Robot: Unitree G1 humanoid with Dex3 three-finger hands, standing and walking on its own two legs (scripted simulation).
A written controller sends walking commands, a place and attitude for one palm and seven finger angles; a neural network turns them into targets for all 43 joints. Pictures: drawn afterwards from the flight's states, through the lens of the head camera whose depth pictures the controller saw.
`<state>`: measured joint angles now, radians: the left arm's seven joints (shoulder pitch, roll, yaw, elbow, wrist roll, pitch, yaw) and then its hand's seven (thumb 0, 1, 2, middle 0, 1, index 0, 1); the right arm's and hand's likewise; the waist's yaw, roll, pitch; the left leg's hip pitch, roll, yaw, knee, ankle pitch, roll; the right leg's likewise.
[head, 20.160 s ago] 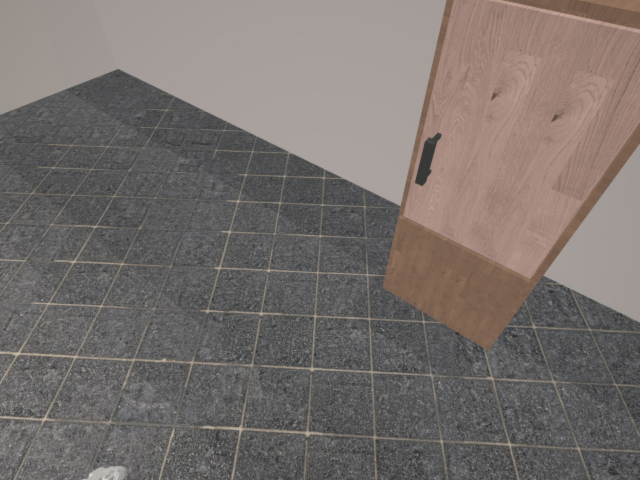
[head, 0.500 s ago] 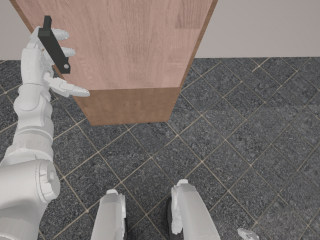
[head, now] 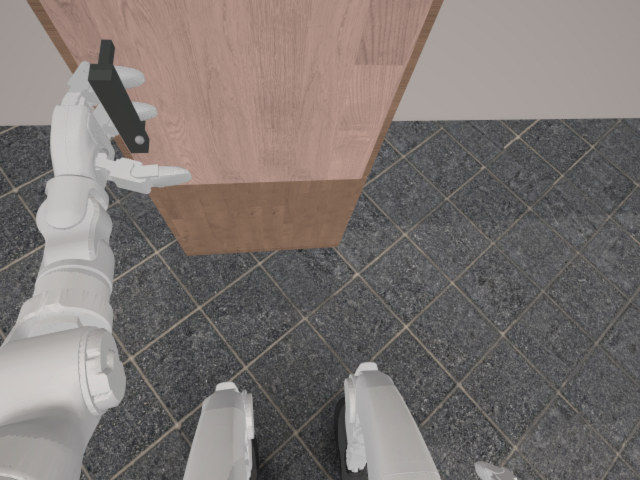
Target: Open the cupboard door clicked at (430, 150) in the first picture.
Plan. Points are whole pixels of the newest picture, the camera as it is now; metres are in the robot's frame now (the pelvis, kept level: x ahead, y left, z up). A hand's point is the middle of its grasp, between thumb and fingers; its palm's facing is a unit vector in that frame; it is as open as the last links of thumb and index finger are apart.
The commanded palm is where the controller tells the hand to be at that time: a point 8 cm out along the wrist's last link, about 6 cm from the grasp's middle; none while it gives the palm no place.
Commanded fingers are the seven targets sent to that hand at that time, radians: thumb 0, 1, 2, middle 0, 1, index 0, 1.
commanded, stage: close the thumb around the handle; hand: left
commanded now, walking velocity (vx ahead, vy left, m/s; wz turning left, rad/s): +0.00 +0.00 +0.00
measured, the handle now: (124, 100) +0.56 +0.20 +0.04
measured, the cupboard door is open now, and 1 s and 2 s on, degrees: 0 12 41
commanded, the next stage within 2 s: pull the door open along its arc in 0.48 s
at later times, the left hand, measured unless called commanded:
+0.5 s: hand (142, 142) +0.50 +0.18 +0.04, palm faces +0.01 -1.00 -0.02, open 5.8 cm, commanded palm +0.48 +0.21 +0.03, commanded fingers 0.00 0.90 0.90 -0.40 -1.35 -0.40 -1.35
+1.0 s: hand (153, 198) +0.43 +0.16 +0.04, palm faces -0.01 -1.00 -0.01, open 6.0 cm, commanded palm +0.37 +0.21 +0.03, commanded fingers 0.00 0.90 0.90 -0.40 -1.35 -0.40 -1.35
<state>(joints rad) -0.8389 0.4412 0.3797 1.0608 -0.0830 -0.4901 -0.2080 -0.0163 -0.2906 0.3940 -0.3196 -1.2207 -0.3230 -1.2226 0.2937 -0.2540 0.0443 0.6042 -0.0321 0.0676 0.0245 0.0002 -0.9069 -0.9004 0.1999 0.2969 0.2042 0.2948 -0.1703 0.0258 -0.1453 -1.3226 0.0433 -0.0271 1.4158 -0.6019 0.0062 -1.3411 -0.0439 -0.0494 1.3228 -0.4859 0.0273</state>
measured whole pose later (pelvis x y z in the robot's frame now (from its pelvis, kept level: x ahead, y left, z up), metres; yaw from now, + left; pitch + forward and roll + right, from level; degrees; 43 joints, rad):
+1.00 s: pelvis +0.02 +0.00 +0.02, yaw +0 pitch +26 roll -2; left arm -0.41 0.27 0.28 0.67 -0.17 -0.49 -0.18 0.01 0.70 0.73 -0.35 -1.33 -0.35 -1.35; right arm 0.29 -0.24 0.01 0.56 0.00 0.06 0.04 0.00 -0.91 -0.90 0.20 0.30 0.20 0.29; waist -0.11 0.02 -0.17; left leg -1.18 0.05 0.00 1.32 -0.60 0.00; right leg -1.23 -0.03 -0.02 1.26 -0.49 0.02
